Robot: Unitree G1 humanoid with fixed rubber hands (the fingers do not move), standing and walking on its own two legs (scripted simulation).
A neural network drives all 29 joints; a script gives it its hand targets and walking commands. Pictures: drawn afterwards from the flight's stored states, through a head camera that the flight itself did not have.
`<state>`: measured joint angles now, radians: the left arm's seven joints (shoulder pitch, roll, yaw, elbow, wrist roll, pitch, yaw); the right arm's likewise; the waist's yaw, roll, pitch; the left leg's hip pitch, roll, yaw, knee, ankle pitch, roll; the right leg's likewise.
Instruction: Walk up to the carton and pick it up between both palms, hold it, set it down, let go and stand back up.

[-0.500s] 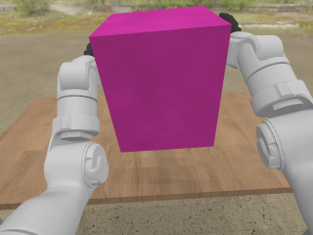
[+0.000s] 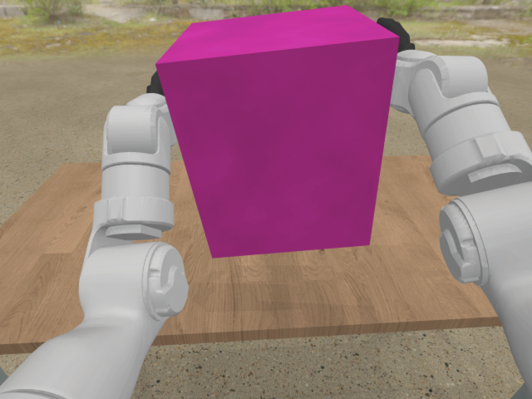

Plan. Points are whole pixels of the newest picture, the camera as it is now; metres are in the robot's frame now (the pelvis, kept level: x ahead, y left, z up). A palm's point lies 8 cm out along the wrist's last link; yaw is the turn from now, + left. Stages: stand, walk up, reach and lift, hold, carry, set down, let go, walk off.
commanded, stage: hold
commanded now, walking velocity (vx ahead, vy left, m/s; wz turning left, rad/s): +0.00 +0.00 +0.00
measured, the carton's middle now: (279, 132) +0.36 -0.01 +0.31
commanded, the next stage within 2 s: none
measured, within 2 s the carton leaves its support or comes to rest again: neither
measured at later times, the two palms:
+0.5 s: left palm (159, 108) +0.38 +0.15 +0.34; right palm (395, 76) +0.37 -0.15 +0.38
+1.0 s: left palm (161, 111) +0.38 +0.15 +0.34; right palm (394, 75) +0.37 -0.15 +0.38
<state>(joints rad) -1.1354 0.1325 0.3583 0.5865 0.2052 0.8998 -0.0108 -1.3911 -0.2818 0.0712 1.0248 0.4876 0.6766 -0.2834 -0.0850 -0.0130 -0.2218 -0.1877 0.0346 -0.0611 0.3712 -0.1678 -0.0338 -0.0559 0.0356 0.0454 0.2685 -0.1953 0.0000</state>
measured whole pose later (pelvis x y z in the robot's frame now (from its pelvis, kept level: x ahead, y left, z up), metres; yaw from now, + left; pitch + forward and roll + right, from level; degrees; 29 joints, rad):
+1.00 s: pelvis +0.00 +0.00 +0.00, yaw +0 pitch -1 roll -1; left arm -1.13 0.13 0.39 0.57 0.21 0.91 -0.01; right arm -1.38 -0.28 0.08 1.00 0.49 0.69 -0.29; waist -0.08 -0.01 -0.22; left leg -0.18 0.04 -0.06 0.37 -0.17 -0.03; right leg -0.05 0.04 0.05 0.26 -0.20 0.00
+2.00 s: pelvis +0.00 +0.00 +0.00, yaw -1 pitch -1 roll -1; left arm -1.15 0.13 0.37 0.60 0.21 0.90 -0.01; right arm -1.40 -0.28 0.06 1.03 0.48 0.69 -0.28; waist -0.08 -0.01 -0.23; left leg -0.18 0.04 -0.06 0.37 -0.17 -0.03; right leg -0.06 0.04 0.06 0.27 -0.20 0.00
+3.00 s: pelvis +0.00 +0.00 +0.00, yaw +0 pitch -1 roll -1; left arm -1.14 0.14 0.37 0.61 0.20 0.89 -0.01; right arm -1.39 -0.28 0.09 1.02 0.49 0.70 -0.29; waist -0.08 0.00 -0.24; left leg -0.18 0.04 -0.06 0.37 -0.18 -0.03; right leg -0.04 0.04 0.06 0.26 -0.20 0.00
